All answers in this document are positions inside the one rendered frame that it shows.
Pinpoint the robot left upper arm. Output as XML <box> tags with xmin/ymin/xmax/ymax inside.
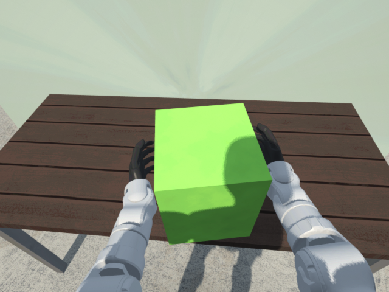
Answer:
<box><xmin>77</xmin><ymin>274</ymin><xmax>142</xmax><ymax>292</ymax></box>

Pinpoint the table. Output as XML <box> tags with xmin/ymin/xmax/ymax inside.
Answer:
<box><xmin>0</xmin><ymin>94</ymin><xmax>389</xmax><ymax>273</ymax></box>

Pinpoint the robot right hand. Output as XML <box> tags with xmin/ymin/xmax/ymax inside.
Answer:
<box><xmin>252</xmin><ymin>123</ymin><xmax>284</xmax><ymax>165</ymax></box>

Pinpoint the right robot forearm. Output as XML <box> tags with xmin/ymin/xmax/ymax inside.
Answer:
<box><xmin>267</xmin><ymin>161</ymin><xmax>376</xmax><ymax>291</ymax></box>

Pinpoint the left robot forearm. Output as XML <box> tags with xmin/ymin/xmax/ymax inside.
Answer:
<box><xmin>76</xmin><ymin>179</ymin><xmax>157</xmax><ymax>292</ymax></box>

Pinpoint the robot left hand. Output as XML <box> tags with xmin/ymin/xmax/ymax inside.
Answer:
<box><xmin>129</xmin><ymin>139</ymin><xmax>155</xmax><ymax>182</ymax></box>

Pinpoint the robot right upper arm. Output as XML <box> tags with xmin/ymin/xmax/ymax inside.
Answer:
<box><xmin>295</xmin><ymin>242</ymin><xmax>375</xmax><ymax>292</ymax></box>

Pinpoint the carton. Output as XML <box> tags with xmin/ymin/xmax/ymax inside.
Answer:
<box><xmin>154</xmin><ymin>103</ymin><xmax>272</xmax><ymax>245</ymax></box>

